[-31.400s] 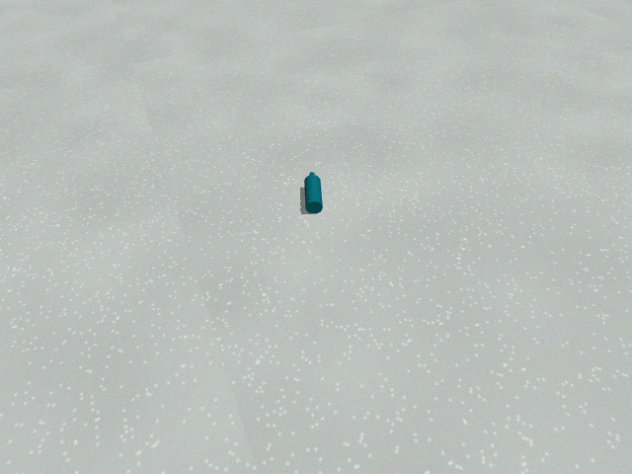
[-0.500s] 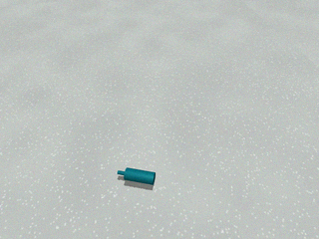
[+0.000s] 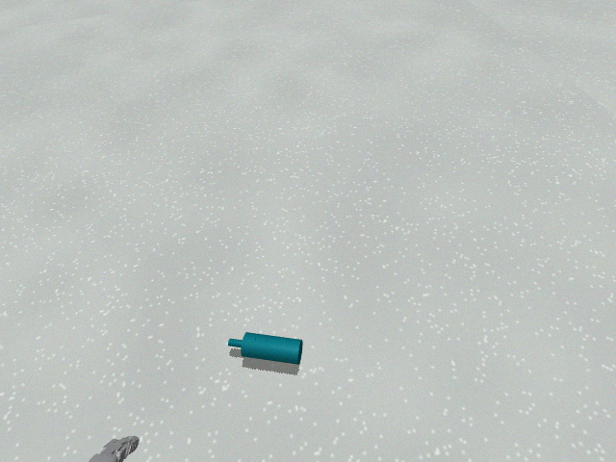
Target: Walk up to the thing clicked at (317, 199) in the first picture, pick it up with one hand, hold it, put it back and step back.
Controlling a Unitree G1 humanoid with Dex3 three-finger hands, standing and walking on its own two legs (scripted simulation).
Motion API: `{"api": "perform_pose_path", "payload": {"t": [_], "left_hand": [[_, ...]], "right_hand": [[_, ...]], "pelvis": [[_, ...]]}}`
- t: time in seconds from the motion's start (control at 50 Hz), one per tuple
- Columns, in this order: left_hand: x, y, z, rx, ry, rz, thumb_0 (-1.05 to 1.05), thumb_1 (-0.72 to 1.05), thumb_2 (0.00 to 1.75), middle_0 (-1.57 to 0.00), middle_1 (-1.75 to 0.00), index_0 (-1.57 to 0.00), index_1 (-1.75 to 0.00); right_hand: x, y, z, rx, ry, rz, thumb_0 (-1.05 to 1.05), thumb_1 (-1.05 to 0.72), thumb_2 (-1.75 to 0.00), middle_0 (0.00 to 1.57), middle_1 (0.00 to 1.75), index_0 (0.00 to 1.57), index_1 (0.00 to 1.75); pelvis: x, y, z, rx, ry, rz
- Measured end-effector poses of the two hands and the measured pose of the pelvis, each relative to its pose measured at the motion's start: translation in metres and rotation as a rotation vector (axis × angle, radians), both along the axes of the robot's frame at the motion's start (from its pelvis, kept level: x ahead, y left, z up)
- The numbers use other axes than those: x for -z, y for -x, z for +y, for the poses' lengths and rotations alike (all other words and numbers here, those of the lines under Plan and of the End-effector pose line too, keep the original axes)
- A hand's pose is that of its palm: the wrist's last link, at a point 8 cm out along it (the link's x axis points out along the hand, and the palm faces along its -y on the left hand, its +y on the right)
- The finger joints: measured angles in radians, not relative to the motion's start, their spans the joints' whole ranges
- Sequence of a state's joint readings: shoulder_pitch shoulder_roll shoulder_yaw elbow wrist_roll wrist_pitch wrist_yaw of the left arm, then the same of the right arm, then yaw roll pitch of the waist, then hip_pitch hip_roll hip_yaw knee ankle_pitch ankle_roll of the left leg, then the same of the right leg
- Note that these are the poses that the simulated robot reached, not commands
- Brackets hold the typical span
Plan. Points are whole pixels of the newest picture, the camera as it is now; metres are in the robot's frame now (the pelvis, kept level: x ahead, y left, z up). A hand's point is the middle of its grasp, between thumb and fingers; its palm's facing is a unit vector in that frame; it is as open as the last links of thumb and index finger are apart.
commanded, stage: walk up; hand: left
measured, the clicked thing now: (264, 347) +0.54 +0.23 -0.72
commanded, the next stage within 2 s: none
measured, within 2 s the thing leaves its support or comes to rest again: neither
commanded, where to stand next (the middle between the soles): +0.11 +0.03 m, yaw -9 degrees
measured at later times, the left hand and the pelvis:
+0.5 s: hand out of the picture +0.07 +0.27 -0.15, palm faces -0.07 -0.92 -0.37, open 7.4 cm; pelvis -0.02 +0.01 +0.00, yaw -3 degrees
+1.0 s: hand out of the picture +0.13 +0.25 -0.12, palm faces -0.06 -0.89 -0.46, open 7.4 cm; pelvis +0.06 -0.02 +0.01, yaw -3 degrees
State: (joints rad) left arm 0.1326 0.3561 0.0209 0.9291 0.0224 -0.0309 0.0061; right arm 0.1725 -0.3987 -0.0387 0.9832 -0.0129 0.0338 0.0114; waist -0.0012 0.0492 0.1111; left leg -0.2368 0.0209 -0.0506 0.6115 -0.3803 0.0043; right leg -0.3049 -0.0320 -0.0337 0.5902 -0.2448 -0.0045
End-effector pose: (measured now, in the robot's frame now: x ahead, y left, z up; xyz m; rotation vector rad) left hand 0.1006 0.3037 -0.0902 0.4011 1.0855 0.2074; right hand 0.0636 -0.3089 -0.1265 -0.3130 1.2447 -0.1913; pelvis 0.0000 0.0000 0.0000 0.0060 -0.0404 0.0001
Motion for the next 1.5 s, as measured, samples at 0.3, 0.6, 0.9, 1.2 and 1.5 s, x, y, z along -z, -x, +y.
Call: {"api": "perform_pose_path", "payload": {"t": [0.3, 0.6, 0.9, 1.2, 1.5], "left_hand": [[0.025, 0.012, 0.017, -0.014, 0.040, 0.094, 0.00, 0.91, 0.89, -0.21, -0.30, -0.20, -0.30], [0.013, 0.028, 0.011, 0.001, 0.056, 0.138, 0.00, 0.91, 0.89, -0.21, -0.30, -0.20, -0.30], [-0.010, -0.013, -0.011, 0.013, -0.032, 0.064, 0.00, 0.91, 0.89, -0.21, -0.30, -0.20, -0.30], [0.023, -0.079, 0.011, 0.013, -0.018, 0.041, 0.00, 0.90, 0.89, -0.21, -0.30, -0.21, -0.30], [0.030, -0.045, -0.001, 0.063, -0.002, 0.067, 0.00, 0.91, 0.89, -0.21, -0.30, -0.20, -0.30]], "right_hand": [[-0.011, -0.002, 0.012, 0.029, 0.029, -0.038, 0.01, -0.91, -0.90, 0.21, 0.30, 0.21, 0.30], [-0.016, 0.006, 0.015, 0.031, -0.006, -0.044, 0.01, -0.91, -0.90, 0.20, 0.30, 0.20, 0.30], [-0.005, 0.007, -0.040, 0.081, 0.012, 0.038, 0.01, -0.91, -0.90, 0.20, 0.30, 0.20, 0.30], [0.005, -0.066, -0.002, 0.013, 0.049, -0.008, 0.01, -0.91, -0.90, 0.20, 0.30, 0.20, 0.30], [-0.002, -0.063, 0.002, 0.011, 0.035, -0.173, 0.01, -0.91, -0.90, 0.21, 0.30, 0.21, 0.30]], "pelvis": [[0.003, 0.011, 0.012, 0.040, -0.002, -0.010], [-0.008, 0.010, 0.015, 0.059, -0.011, 0.005], [-0.005, -0.047, -0.024, 0.059, 0.008, -0.019], [0.017, -0.065, 0.007, 0.034, -0.014, 0.009], [0.019, -0.028, 0.004, 0.092, 0.032, -0.008]]}}
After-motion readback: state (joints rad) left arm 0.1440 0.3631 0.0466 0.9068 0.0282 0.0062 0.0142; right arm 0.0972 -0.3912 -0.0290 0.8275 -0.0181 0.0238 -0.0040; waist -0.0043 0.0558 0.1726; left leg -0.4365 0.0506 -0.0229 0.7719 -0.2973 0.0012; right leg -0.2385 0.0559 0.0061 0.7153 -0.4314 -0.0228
